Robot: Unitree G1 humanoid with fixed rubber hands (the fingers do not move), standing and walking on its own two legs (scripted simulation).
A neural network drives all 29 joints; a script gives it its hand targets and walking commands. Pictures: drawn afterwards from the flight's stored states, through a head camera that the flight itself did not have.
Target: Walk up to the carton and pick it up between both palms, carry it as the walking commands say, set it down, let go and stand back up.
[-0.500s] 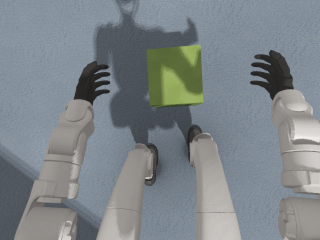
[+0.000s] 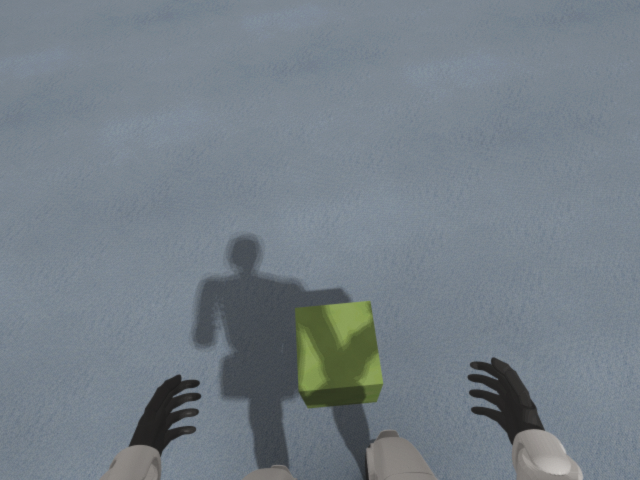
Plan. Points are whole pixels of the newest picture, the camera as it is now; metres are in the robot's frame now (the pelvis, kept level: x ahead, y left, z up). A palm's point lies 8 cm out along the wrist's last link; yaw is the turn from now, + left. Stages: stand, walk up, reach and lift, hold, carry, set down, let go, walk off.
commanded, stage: let go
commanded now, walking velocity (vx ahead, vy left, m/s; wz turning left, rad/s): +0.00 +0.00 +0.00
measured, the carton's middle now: (337, 357) +0.43 -0.01 -0.62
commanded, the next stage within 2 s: stand in 0.54 s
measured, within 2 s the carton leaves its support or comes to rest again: neither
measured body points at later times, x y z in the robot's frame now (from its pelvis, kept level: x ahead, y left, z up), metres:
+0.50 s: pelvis +0.03 +0.02 +0.02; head +0.06 +0.00 +0.46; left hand +0.20 +0.24 -0.06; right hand +0.21 -0.22 -0.06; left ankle -0.01 +0.12 -0.71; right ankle +0.09 -0.11 -0.71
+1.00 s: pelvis +0.05 +0.03 +0.02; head +0.03 +0.02 +0.47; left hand +0.20 +0.28 -0.07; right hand +0.22 -0.25 -0.04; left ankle -0.01 +0.12 -0.71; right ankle +0.09 -0.11 -0.71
